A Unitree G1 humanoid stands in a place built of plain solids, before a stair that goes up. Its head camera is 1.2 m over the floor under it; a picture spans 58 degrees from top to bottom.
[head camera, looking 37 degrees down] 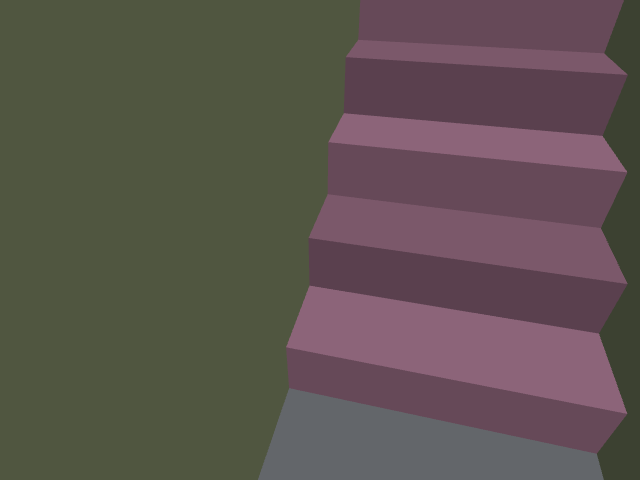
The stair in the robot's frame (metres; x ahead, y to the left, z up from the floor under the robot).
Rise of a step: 0.20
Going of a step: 0.27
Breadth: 0.95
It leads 14 degrees to the right of straight ahead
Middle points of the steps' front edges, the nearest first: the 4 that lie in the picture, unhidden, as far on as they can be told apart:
0.71 -0.34 0.20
0.97 -0.40 0.40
1.23 -0.46 0.60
1.49 -0.52 0.80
